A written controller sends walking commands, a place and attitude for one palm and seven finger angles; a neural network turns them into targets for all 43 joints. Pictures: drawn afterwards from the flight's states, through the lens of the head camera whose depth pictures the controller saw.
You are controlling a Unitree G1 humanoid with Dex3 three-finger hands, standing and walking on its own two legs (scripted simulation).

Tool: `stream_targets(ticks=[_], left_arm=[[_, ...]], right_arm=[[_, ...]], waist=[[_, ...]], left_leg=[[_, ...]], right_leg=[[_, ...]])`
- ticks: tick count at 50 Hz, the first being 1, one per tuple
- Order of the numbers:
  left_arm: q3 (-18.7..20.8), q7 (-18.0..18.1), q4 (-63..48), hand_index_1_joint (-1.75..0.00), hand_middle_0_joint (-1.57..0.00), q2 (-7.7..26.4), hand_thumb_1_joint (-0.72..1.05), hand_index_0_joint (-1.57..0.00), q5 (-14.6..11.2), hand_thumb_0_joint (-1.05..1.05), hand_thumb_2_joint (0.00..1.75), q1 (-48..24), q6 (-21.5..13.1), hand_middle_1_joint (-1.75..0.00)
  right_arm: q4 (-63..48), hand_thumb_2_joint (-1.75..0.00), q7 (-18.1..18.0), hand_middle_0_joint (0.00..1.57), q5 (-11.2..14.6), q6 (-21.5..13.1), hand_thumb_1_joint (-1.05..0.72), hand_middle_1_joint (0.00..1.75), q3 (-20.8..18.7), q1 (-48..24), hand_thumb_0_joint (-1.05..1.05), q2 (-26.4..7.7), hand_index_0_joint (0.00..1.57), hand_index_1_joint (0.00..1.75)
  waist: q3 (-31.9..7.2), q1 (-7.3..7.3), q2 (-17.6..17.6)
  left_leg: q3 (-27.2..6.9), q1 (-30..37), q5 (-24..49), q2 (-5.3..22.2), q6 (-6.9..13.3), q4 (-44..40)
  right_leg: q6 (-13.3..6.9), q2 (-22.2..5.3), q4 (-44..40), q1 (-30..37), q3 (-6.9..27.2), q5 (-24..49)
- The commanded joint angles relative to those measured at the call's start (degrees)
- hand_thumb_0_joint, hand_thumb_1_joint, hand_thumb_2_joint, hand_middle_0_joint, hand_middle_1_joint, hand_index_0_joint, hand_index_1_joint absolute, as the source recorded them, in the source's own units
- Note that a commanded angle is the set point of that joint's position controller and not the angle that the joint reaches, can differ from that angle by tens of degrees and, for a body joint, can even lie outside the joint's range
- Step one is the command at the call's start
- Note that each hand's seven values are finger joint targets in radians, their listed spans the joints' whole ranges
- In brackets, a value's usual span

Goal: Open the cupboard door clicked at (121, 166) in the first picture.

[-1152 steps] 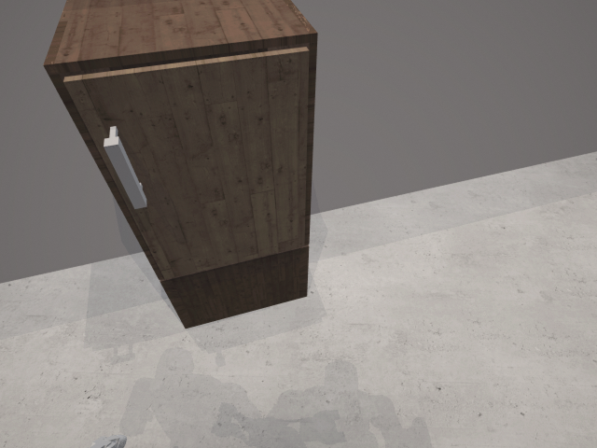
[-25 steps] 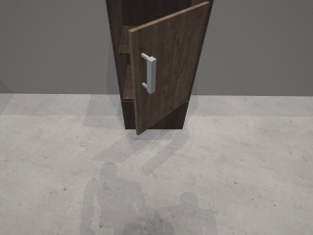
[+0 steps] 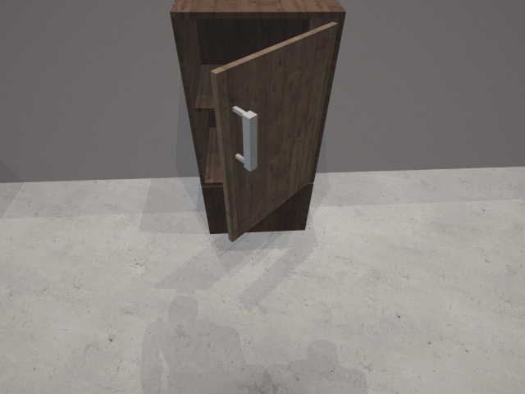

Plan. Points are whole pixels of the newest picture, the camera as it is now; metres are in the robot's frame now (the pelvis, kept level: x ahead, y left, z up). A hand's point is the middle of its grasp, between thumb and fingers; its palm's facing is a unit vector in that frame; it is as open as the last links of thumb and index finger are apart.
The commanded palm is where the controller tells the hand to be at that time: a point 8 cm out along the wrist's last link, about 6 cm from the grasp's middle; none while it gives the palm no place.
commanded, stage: let the arm hang, fingers relaxed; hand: left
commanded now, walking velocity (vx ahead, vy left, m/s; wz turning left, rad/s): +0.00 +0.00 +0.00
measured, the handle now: (244, 139) +0.67 +0.08 +0.01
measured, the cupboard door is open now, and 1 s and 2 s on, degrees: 42 42 42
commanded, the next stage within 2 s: look to check the result in 0.12 s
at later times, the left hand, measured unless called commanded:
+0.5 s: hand out of the picture +0.00 +0.15 -0.17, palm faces +0.04 -0.98 -0.19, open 7.4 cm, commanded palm none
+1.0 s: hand out of the picture +0.04 +0.14 -0.18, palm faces +0.00 -0.98 -0.19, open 7.4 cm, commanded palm none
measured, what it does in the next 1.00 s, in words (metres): shifts its weight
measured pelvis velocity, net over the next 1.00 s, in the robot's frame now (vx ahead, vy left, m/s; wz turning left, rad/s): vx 0.04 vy -0.03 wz -0.06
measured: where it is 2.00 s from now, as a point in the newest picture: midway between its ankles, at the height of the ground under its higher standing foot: outside the picture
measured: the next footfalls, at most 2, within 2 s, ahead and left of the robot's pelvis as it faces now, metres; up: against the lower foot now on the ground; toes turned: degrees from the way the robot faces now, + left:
right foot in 1.66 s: +0.02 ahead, -0.17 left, +0.00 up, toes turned -28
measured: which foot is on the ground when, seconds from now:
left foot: down 0.00-1.00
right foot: down 0.00-1.00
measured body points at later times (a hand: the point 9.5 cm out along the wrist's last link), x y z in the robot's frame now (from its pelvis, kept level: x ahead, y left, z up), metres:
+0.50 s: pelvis +0.02 -0.01 +0.00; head +0.04 -0.02 +0.45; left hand +0.00 +0.21 -0.15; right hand +0.02 -0.22 -0.16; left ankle +0.05 +0.08 -0.74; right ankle +0.01 -0.10 -0.74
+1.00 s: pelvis +0.04 -0.03 +0.00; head +0.07 -0.04 +0.45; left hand +0.04 +0.19 -0.16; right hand +0.03 -0.25 -0.17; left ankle +0.05 +0.08 -0.74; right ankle +0.02 -0.10 -0.74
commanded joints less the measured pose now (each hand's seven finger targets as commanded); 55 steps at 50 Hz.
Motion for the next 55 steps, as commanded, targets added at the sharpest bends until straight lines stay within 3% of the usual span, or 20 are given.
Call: stream_targets(ticks=[1,6,14,40,43,49,53,55], left_arm=[[1.2,0.2,-0.3,-0.30,-0.20,5.4,0.90,-0.20,0.1,0.00,0.90,5.5,-0.8,-0.30],[1.0,0.2,-0.1,-0.30,-0.20,5.5,0.90,-0.20,-0.1,0.00,0.90,4.9,-1.2,-0.30],[0.6,0.3,0.7,-0.30,-0.20,5.9,0.90,-0.20,-0.1,0.00,0.90,4.8,-1.4,-0.30],[0.4,0.5,1.0,-0.30,-0.20,6.3,0.90,-0.20,-0.4,0.00,0.90,4.1,-1.6,-0.30],[1.3,0.5,0.4,-0.30,-0.20,6.8,0.90,-0.20,-0.2,0.00,0.90,4.2,-1.0,-0.30],[3.9,-0.1,-2.4,-0.30,-0.20,9.9,0.90,-0.20,0.3,0.00,0.90,2.0,0.5,-0.30],[5.2,-0.1,-3.8,-0.30,-0.20,11.4,0.90,-0.20,0.5,0.00,0.90,1.9,0.9,-0.30],[5.9,0.1,-4.6,-0.30,-0.20,12.2,0.90,-0.20,0.8,0.00,0.90,1.6,0.9,-0.30]], right_arm=[[-1.0,-0.90,-0.4,0.20,-0.3,-0.6,-0.90,0.30,-0.9,3.9,0.00,-5.5,0.20,0.30],[-0.8,-0.90,-0.4,0.20,0.0,-0.9,-0.90,0.30,-0.8,3.3,0.00,-5.8,0.20,0.30],[-0.4,-0.90,-0.5,0.20,0.1,-0.9,-0.90,0.30,-0.6,1.9,0.00,-6.5,0.20,0.30],[1.3,-0.90,-0.7,0.20,0.2,-0.9,-0.90,0.30,0.0,0.7,0.00,-6.5,0.20,0.30],[0.9,-0.90,-1.1,0.20,0.3,-0.3,-0.90,0.30,-0.7,0.7,0.00,-6.8,0.20,0.30],[-2.2,-0.90,-1.6,0.20,0.3,1.0,-0.90,0.30,-2.7,-1.1,0.00,-7.9,0.20,0.30],[-5.1,-0.90,-1.5,0.20,0.5,1.2,-0.90,0.30,-3.4,-4.1,0.00,-7.8,0.20,0.30],[-6.5,-0.90,-1.6,0.20,0.7,1.1,-0.90,0.30,-3.8,-5.4,0.00,-8.2,0.20,0.30]], waist=[[5.4,0.54,2.0],[4.2,0.23,0.1],[3.9,0.01,0.0],[4.4,0.34,-0.6],[3.9,0.32,-1.0],[2.8,0.01,-4.8],[2.9,1.22,-6.2],[2.2,1.76,-6.3]], left_leg=[[-11.1,-4.3,-11.7,7.9,-0.2,-9.2],[-9.6,-1.2,-6.5,7.7,-0.5,-7.8],[-8.2,2.3,-2.0,7.6,-0.7,-6.6],[-6.4,4.6,4.3,7.6,-1.3,-5.3],[-4.3,5.4,4.4,8.3,-1.5,-2.4],[1.0,2.0,-2.3,7.5,-3.0,5.5],[1.8,-3.9,-12.9,5.8,-4.2,14.4],[0.3,-7.9,-17.5,6.2,-4.3,18.4]], right_leg=[[-1.5,-5.3,-5.4,-0.5,6.7,-4.9],[-1.5,-6.0,-6.3,-0.2,7.0,-2.7],[-1.4,-6.4,-7.3,-0.5,7.2,-1.0],[-1.4,-6.7,-8.4,2.4,7.5,4.5],[-1.6,-6.9,-6.9,1.2,8.9,9.2],[-4.3,-9.7,-5.0,0.2,14.8,14.5],[-8.5,-12.6,-5.7,2.0,21.5,19.8],[-11.0,-14.2,-5.1,4.8,24.3,25.4]])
